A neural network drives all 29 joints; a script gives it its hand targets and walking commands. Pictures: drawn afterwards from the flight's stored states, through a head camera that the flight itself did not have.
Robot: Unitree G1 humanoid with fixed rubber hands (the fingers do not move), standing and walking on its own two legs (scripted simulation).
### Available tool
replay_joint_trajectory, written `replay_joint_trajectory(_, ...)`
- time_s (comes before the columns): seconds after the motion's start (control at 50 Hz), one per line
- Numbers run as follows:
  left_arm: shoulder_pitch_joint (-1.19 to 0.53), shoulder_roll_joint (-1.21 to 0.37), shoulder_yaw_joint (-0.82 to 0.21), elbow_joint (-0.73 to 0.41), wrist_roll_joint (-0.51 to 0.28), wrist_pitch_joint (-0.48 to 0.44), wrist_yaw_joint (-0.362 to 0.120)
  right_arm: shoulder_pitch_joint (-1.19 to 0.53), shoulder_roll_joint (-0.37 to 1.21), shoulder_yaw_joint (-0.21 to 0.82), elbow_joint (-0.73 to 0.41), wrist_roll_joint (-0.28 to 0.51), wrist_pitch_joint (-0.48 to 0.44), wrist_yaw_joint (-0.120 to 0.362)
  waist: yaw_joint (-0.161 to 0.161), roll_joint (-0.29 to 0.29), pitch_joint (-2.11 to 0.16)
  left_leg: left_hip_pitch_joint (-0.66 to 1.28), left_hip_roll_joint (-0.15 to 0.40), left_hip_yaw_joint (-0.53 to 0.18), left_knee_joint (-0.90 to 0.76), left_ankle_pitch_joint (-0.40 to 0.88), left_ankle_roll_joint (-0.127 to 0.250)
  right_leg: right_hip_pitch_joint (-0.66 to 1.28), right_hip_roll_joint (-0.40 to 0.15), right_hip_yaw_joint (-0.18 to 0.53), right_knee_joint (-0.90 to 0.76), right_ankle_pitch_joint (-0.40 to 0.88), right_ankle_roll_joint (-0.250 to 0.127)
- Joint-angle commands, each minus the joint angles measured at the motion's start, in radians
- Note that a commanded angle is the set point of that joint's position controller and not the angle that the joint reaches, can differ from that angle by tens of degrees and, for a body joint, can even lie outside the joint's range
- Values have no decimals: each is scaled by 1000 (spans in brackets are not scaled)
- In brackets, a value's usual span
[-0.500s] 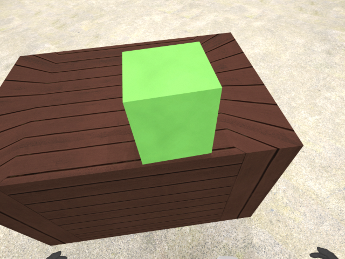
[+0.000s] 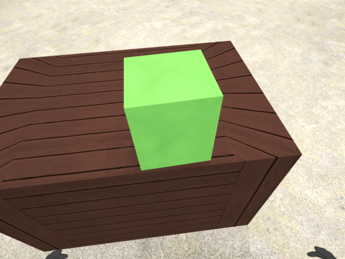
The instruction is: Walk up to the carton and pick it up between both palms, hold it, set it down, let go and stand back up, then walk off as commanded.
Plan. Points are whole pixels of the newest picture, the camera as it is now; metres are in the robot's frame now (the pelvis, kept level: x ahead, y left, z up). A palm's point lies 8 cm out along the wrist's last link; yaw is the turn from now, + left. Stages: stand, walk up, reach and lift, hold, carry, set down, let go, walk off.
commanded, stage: walk up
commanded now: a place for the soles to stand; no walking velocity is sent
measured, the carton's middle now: (169, 112) +0.49 +0.02 +0.06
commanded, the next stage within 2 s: reach and lift in 0.66 s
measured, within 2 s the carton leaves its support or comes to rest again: neither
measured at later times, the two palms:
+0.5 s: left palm out of the picture +0.11 +0.32 -0.07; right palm out of the picture +0.08 -0.32 -0.07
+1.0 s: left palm (68, 247) +0.18 +0.26 -0.05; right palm out of the picture +0.12 -0.33 -0.06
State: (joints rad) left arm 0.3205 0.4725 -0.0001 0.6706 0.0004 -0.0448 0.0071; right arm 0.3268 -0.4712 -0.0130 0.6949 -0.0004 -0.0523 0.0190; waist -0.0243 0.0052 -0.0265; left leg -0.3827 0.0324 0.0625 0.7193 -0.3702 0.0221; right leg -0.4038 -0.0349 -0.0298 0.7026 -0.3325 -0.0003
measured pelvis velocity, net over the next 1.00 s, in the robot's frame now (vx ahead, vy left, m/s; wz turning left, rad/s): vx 0.00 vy -0.02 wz -0.01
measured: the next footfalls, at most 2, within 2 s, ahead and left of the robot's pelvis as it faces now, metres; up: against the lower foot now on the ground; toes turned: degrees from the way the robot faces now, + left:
none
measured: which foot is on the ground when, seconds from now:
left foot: down 0.00-1.00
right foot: down 0.00-1.00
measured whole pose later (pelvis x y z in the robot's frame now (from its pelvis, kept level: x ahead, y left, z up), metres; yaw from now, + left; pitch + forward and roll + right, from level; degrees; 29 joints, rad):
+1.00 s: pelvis +0.00 -0.02 +0.01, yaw +0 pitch +0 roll +1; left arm 0.15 0.39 0.00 0.42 0.00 0.30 0.02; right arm 0.20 -0.40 -0.12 0.81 -0.03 -0.27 0.06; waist -0.02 -0.03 0.04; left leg -0.32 0.03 0.07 0.64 -0.33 -0.01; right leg -0.36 -0.03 -0.02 0.68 -0.32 0.00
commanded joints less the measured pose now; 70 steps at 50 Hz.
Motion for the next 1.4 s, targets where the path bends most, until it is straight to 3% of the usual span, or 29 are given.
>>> replay_joint_trajectory(0.0,-88,162,64,-2,15,-13,-10,-78,-178,-49,19,-18,-24,-16,30,9,-7,-3,112,-181,-208,6,55,64,-73,112,-129,3,-84)
replay_joint_trajectory(0.1,-86,162,65,2,17,-14,-13,-79,-179,-49,21,-20,-25,-17,29,4,1,-3,107,-189,-220,-37,53,56,-68,115,-138,-18,-83)
replay_joint_trajectory(0.16,-86,163,66,2,17,-16,-12,-72,-176,-49,21,-21,-28,-17,28,0,-22,16,104,-176,-198,47,49,73,-73,113,-126,53,-81)
replay_joint_trajectory(0.34,-79,165,65,-5,15,-17,-9,-67,-176,-52,14,-21,-28,-19,32,5,-42,33,111,-173,-176,138,55,93,-68,94,-93,116,-80)
replay_joint_trajectory(0.64,-79,161,63,-5,17,-15,-10,-69,-178,-52,15,-24,-26,-19,31,9,-23,20,108,-181,-200,57,56,71,-65,100,-108,52,-81)
replay_joint_trajectory(0.66,-430,37,28,-122,16,247,10,-342,-11,-194,257,-157,-214,27,-6,112,132,-240,42,-9,-202,-136,-8,158,29,-59,10,-1,-43)
replay_joint_trajectory(0.68,-398,11,40,-185,46,318,24,-284,-86,-209,250,-148,-233,51,-21,144,137,-310,99,-27,-244,-185,23,269,64,-85,79,55,-42)
replay_joint_trajectory(0.72,-371,19,96,-263,77,354,25,-265,-118,-218,220,-129,-255,55,-1,97,75,-284,86,-8,-230,-91,29,374,67,-86,83,145,-33)
replay_joint_trajectory(0.78,-351,42,121,-392,41,356,39,-237,-101,-224,102,-84,-256,53,4,-14,-50,-32,45,8,-207,42,7,287,57,-73,-26,172,-40)
replay_joint_trajectory(0.82,-296,27,130,-409,31,347,43,-202,-83,-202,23,-61,-254,53,12,-92,-82,77,18,16,-202,141,2,254,47,-57,-96,220,-47)
replay_joint_trajectory(0.86,-232,16,141,-397,35,343,41,-168,-74,-182,-29,-44,-256,52,32,-125,-99,129,1,15,-211,224,-1,274,45,-47,-137,294,-43)
replay_joint_trajectory(0.92,-178,9,172,-425,55,329,39,-129,-53,-149,-86,-19,-262,48,61,-101,-113,157,-23,17,-240,314,-8,356,44,-20,-182,384,-30)
replay_joint_trajectory(1.02,-191,7,211,-481,66,296,45,-103,18,-108,-112,8,-243,41,71,-25,-65,159,-56,38,-314,305,-17,398,34,18,-255,339,-21)
replay_joint_trajectory(1.14,-176,1,214,-494,29,242,37,-74,93,-79,-188,32,-223,16,75,-36,-56,188,-77,58,-383,273,-5,440,32,46,-334,280,-5)
replay_joint_trajectory(1.26,-160,-13,192,-498,-22,198,22,-55,133,-65,-301,37,-184,-9,66,-37,-39,148,-58,63,-453,182,14,471,44,42,-363,151,14)
replay_joint_trajectory(1.38,-171,-42,181,-505,-40,148,11,-65,139,-62,-393,42,-149,-21,59,17,-48,-40,-10,48,-542,40,54,658,87,20,-303,155,44)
